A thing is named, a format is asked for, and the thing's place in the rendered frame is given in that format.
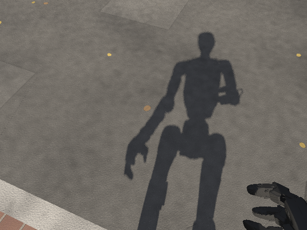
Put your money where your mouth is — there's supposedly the robot right hand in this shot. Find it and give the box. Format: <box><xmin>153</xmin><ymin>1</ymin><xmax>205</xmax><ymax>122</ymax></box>
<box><xmin>243</xmin><ymin>182</ymin><xmax>307</xmax><ymax>230</ymax></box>

